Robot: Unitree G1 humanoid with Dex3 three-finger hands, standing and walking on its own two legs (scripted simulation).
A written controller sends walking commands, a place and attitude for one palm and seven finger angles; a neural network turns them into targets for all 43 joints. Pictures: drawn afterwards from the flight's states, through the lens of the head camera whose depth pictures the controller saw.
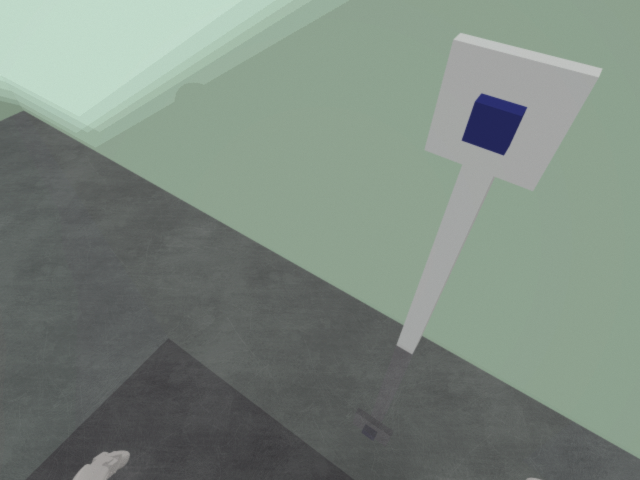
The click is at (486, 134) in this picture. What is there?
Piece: button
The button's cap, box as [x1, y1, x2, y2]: [462, 93, 526, 154]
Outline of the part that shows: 481,93 474,103 462,140 503,154 511,141 526,107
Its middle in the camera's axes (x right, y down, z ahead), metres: +0.27 -0.18 +0.61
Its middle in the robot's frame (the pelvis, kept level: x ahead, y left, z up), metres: +0.61 -0.24 +0.13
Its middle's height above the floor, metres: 0.90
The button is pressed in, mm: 0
